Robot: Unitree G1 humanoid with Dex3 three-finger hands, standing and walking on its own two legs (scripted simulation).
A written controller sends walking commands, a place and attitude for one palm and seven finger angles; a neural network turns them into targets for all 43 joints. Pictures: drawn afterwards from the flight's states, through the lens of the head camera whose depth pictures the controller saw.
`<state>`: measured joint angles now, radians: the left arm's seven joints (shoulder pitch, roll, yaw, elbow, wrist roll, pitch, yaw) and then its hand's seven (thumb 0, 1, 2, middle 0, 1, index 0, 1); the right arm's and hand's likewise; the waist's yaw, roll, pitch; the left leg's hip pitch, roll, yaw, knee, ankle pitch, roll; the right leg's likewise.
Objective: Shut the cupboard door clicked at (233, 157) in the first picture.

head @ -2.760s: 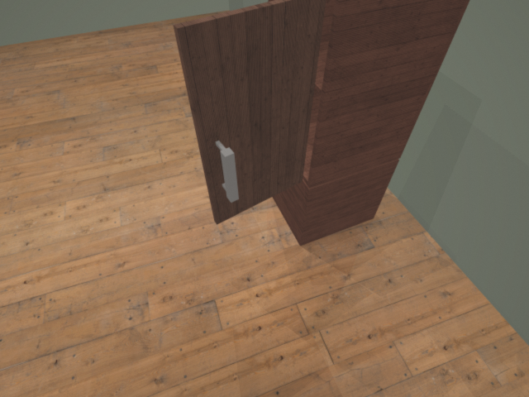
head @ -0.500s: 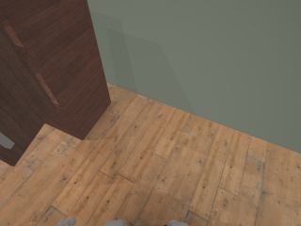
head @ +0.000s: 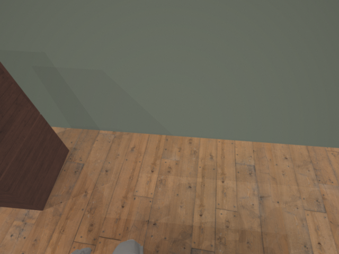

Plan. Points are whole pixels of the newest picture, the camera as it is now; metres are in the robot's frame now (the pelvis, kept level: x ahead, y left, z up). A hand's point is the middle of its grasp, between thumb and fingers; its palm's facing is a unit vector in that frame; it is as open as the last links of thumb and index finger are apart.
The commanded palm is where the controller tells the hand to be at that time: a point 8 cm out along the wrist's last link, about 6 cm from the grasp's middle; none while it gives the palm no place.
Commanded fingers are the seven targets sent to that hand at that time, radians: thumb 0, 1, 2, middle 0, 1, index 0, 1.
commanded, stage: walk to a spot facing it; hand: left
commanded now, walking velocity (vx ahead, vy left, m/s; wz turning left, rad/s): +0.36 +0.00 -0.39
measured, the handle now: out of the picture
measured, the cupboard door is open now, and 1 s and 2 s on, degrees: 100 100 100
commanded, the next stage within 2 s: turn to face it in 0.64 s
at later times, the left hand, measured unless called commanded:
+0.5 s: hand (139, 174) +0.37 +0.11 -0.16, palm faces -0.22 -0.95 -0.22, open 7.4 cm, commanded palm none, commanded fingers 0.00 0.90 0.90 -0.20 -0.30 -0.20 -0.30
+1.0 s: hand (156, 147) +0.47 +0.06 -0.17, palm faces -0.10 -0.97 -0.20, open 7.4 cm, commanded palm none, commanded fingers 0.00 0.90 0.90 -0.20 -0.30 -0.20 -0.30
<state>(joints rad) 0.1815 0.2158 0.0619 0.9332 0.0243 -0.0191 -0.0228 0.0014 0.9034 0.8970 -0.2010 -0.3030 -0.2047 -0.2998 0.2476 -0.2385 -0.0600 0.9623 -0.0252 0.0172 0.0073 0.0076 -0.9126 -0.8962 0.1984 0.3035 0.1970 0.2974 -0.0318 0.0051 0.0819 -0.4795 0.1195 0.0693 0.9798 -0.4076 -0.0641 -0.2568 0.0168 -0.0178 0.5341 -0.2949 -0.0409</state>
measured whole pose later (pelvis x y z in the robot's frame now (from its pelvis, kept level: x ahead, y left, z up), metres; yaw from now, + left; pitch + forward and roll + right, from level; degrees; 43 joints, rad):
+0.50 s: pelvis +0.20 -0.05 -0.02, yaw -12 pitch +0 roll +1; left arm 0.10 0.21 0.07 0.94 0.02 -0.05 -0.04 0.00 0.91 0.90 -0.20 -0.30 -0.20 -0.30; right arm 0.38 -0.21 -0.05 1.07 -0.02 0.00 0.00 0.00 -0.91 -0.90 0.20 0.30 0.20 0.30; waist -0.03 0.02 0.09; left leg -0.25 0.15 0.11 0.91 -0.50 -0.04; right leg -0.39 -0.04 -0.12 0.67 -0.26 -0.06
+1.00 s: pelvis +0.38 -0.11 -0.01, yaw -7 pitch +0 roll +1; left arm 0.18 0.17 0.05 1.01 0.01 -0.02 -0.01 0.01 0.91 0.90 -0.20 -0.30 -0.20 -0.30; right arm 0.25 -0.17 -0.04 1.03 -0.03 0.00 -0.02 -0.01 -0.94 -0.90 0.20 0.30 0.20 0.30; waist -0.01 0.01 0.06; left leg -0.34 0.02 0.01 0.57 -0.23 -0.02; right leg -0.32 -0.04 -0.07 0.67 -0.38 0.03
